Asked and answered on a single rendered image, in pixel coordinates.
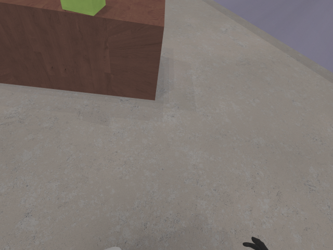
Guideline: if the carton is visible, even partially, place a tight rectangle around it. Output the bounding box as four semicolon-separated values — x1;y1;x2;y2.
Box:
60;0;106;16

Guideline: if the robot right hand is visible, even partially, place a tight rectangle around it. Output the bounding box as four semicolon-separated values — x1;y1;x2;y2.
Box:
243;237;268;250

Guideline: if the pedestal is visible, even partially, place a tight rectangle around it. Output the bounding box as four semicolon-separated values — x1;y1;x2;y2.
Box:
0;0;165;101

